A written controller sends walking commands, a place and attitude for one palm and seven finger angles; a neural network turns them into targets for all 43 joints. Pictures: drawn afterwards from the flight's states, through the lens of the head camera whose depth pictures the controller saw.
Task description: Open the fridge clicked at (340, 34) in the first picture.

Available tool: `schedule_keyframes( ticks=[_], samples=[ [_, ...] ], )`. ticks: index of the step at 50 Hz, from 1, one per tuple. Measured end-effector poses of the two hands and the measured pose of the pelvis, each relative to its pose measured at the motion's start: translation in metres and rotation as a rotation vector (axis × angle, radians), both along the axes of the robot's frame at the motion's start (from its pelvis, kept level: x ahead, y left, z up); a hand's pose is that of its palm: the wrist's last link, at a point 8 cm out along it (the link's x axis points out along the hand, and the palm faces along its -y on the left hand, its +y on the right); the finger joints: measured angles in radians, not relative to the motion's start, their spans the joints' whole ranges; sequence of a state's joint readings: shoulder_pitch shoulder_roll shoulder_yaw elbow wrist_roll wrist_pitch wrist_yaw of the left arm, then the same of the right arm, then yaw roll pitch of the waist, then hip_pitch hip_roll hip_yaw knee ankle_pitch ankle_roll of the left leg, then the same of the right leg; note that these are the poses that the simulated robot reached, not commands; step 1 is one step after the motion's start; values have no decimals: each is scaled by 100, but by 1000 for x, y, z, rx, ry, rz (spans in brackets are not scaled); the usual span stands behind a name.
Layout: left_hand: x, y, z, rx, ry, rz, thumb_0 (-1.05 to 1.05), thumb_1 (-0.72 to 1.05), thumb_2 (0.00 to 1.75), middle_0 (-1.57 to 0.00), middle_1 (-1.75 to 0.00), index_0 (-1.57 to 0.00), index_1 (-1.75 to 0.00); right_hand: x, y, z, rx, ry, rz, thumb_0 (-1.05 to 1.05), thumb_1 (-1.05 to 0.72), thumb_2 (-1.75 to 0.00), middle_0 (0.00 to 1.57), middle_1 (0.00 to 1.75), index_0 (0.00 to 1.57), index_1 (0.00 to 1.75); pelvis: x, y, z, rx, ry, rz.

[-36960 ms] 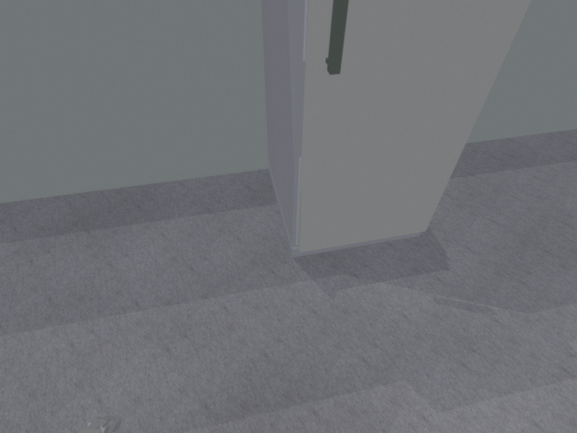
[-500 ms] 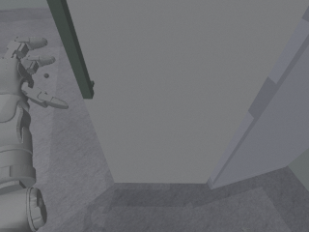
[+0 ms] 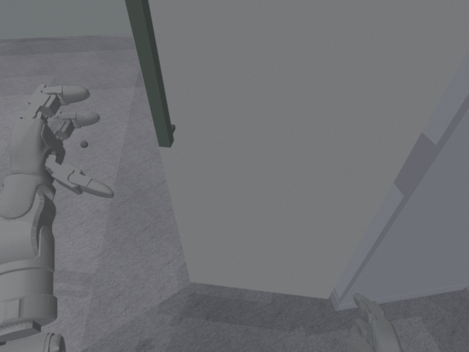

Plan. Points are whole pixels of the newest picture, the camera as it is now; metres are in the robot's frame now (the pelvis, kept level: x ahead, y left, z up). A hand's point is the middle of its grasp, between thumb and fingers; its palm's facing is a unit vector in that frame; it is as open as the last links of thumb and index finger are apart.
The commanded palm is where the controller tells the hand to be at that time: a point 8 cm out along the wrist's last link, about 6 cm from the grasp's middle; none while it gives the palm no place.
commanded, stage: slip the hand off the handle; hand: left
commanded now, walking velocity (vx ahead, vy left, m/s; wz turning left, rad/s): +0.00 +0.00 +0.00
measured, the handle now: (153, 56) +0.51 +0.20 +0.28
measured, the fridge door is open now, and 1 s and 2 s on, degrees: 74 74 74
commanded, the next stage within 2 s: draw the hand back to the body in 0.28 s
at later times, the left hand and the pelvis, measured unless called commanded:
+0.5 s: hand (88, 145) +0.34 +0.27 +0.21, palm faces +0.08 -1.00 -0.04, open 14.7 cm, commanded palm +0.29 +0.31 +0.22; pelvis +0.01 +0.00 +0.00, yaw -1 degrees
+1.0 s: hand (66, 184) +0.27 +0.27 +0.19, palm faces +0.27 -0.95 -0.18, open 14.2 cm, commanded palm +0.23 +0.31 +0.20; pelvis +0.01 +0.01 +0.01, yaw +0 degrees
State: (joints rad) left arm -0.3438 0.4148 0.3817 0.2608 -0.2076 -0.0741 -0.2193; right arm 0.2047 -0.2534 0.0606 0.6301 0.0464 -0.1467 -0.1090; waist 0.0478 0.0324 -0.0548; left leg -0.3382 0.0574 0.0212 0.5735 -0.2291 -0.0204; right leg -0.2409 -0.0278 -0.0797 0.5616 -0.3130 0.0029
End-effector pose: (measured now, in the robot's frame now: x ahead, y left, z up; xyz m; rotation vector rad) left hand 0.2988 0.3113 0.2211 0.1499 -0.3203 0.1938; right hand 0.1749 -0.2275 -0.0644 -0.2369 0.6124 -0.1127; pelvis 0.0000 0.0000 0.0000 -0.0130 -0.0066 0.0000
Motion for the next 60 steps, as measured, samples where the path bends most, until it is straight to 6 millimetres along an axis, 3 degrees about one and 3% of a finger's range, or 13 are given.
schedule_keyframes(
  ticks=[5, 17, 23, 29, 36, 41, 45, 52, 60],
  samples=[
    [-2, 1, 0, 4, 10, 13, -2, -55, 20, -26, -116, -26, -115, -8, -4, -4, -3, 9, -1, 2, -90, -90, 20, 30, 20, 30, -4, -5, 0, 0, -6, 4],
    [17, 8, 2, 6, 15, -6, -2, -55, 20, -25, -115, -25, -115, -43, -23, -21, -21, 108, -68, 2, -90, -90, 20, 30, 20, 30, -1, -6, -1, 1, 19, -9],
    [18, 6, -5, -48, 52, -67, -2, -55, 20, -25, -115, -25, -115, -46, -26, -22, -11, 112, -101, 2, -90, -90, 20, 30, 20, 30, 6, -1, 0, 6, 16, -20],
    [8, 5, -20, -125, 268, -176, -2, -55, 20, -25, -115, -25, -115, -18, -17, -4, 16, -3, -93, 2, -90, -90, 20, 30, 20, 30, 14, 5, 3, 9, -9, -23],
    [-21, 12, -8, -133, 185, -129, -2, -55, 20, -25, -115, -25, -115, 30, 11, 24, 43, -151, 16, 2, -90, -90, 20, 30, 20, 30, 16, 8, 4, 6, -28, -10],
    [-35, 12, -22, -148, 252, -105, -2, -55, 20, -25, -115, -25, -115, 52, 30, 35, 55, -189, 82, 2, -90, -90, 20, 30, 20, 30, 14, 8, 5, 3, -39, 4],
    [-46, 6, -33, -135, 294, -106, -2, -53, 21, -25, -114, -25, -114, 57, 39, 38, 58, -195, 109, 2, -90, -90, 20, 30, 20, 30, 13, 9, 5, 2, -49, 10],
    [-66, 6, -18, 51, 124, 161, -2, -38, 28, -25, -106, -25, -105, 42, 41, 26, 29, -131, 142, 2, -90, -90, 20, 30, 20, 30, 10, 7, 8, 3, -55, 1],
    [-83, 1, -32, 112, 114, 278, -1, -13, 41, -24, -91, -24, -90, 4, 21, -5, 8, 51, 68, 2, -90, -90, 21, 30, 20, 30, 14, 7, 11, 10, -64, -15]
  ],
)
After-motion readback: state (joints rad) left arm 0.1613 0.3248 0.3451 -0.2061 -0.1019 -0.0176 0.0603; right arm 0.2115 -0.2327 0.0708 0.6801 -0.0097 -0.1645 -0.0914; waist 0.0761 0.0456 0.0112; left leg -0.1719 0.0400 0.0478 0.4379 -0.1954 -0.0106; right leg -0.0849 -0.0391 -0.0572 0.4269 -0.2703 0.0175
